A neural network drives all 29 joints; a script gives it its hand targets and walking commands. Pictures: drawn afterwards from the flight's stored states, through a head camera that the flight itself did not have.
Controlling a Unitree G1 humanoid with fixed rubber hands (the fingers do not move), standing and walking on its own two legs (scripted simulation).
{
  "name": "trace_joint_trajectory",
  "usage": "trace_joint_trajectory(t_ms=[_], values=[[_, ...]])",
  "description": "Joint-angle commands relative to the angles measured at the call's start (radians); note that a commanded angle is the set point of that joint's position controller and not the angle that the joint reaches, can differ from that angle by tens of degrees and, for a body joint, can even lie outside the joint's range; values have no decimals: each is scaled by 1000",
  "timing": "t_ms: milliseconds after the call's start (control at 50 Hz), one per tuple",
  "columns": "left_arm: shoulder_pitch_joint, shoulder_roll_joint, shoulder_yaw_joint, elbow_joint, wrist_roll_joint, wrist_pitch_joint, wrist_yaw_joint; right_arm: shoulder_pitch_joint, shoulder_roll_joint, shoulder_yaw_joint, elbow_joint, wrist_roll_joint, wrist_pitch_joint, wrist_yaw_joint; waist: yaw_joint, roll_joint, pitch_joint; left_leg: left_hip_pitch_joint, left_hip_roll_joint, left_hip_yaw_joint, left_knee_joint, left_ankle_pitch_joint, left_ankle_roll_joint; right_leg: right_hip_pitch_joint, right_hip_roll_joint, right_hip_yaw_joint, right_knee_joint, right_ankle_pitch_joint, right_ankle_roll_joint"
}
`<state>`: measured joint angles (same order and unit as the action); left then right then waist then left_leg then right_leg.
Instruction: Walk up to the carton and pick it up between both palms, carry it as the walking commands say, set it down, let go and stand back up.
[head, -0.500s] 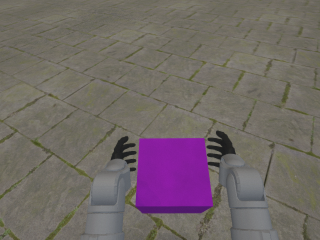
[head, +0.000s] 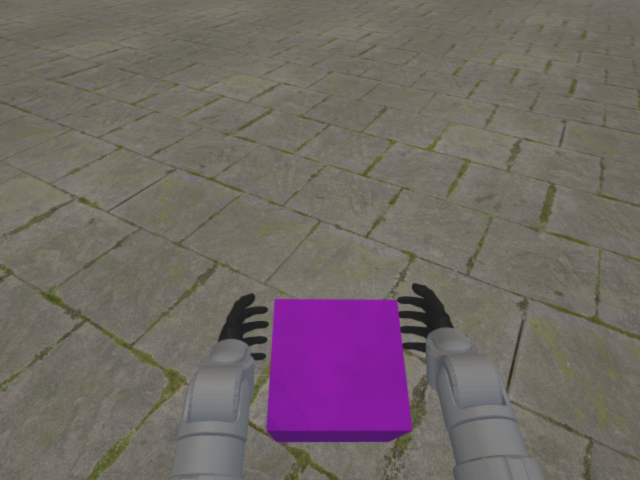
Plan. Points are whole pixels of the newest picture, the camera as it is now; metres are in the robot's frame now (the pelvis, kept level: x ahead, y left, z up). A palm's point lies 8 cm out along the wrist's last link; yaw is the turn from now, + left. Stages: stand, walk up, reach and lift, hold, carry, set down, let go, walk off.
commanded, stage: set down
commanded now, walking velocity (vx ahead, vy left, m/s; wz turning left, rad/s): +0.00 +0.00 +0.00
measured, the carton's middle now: (334, 373) +0.30 +0.02 -0.06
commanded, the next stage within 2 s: none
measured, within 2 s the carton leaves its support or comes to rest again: neither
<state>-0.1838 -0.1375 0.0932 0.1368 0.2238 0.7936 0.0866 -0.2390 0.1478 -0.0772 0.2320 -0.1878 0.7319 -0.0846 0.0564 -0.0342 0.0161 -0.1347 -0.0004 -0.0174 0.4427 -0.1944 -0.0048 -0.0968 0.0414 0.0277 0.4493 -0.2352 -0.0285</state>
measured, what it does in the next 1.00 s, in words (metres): lowers itself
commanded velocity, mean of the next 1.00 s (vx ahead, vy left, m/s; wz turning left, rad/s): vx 0.00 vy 0.00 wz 0.00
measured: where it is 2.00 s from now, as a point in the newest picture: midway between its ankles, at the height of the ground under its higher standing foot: outside the picture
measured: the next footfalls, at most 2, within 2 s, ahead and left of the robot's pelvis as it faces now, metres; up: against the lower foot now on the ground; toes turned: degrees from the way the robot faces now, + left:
none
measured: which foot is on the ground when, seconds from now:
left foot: down 0.00-1.00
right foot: down 0.00-1.00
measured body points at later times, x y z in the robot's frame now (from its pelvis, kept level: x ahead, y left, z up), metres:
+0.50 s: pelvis -0.04 +0.01 -0.02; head -0.01 +0.02 +0.43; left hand +0.30 +0.17 -0.02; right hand +0.32 -0.09 -0.02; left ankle +0.04 +0.12 -0.74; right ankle +0.01 -0.10 -0.74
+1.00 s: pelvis -0.04 +0.01 -0.07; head +0.11 +0.02 +0.35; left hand +0.32 +0.18 -0.13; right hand +0.34 -0.09 -0.13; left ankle +0.04 +0.12 -0.74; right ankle +0.01 -0.10 -0.74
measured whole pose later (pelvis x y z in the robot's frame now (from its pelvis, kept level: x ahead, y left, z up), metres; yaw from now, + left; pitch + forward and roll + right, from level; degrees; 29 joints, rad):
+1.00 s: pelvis -0.04 +0.01 -0.07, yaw +0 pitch +21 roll +0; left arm -0.53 -0.21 0.44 0.55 0.32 0.20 0.10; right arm -0.55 0.25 -0.41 0.59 -0.34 0.17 -0.11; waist 0.05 -0.02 -0.03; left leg -1.02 -0.05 -0.07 0.94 -0.29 -0.01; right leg -0.99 0.08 0.07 0.96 -0.34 0.00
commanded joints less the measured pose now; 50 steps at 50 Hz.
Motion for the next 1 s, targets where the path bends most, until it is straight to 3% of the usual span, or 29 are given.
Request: trace_joint_trajectory(t_ms=[0, 40, 80, 160, 240, 420, 660, 980], values=[[-485, -984, -416, 4, -242, -54, -257, -343, 1023, 394, 89, 168, -29, 248, -12, 65, -130, 172, -68, -103, -51, 117, 19, -33, 10, 119, -106, 112, -5], [-564, -994, -360, 107, -224, -66, -277, -385, 1018, 295, 188, 114, -46, 255, -48, 36, -60, 168, -69, -91, -58, -8, 15, -86, 10, 119, -120, -23, -12], [-642, -1006, -310, 185, -195, -94, -287, -478, 1037, 247, 249, 98, -79, 266, -44, 24, -55, 147, -73, -77, -44, -52, 14, -115, 7, 112, -109, -81, -20], [-711, -1026, -197, 325, -129, -146, -277, -615, 1035, 180, 350, 69, -132, 283, -10, 24, -106, 91, -65, -63, -29, -48, 18, -124, 17, 92, -59, -71, -19], [-763, -1016, -97, 438, -59, -202, -263, -688, 1011, 95, 444, 13, -193, 286, -1, 32, -124, 47, -63, -62, -5, -66, 22, -188, 26, 82, -18, -97, -22], [-842, -973, -14, 525, 20, -354, -241, -761, 962, -16, 542, -98, -339, 273, 0, 55, -235, -19, -75, -65, 69, -42, 24, -322, 52, 72, 63, -83, -28], [-847, -930, -84, 512, 40, -541, -239, -727, 964, 29, 544, -154, -501, 244, -11, 36, -442, -199, -111, -70, 221, 42, 19, -491, 80, 65, 199, -15, -5], [-845, -931, -230, 495, -12, -634, -250, -717, 1023, 210, 502, -77, -578, 201, 10, 24, -743, -509, -132, -56, 469, 109, 4, -701, 102, 66, 429, 53, 29]])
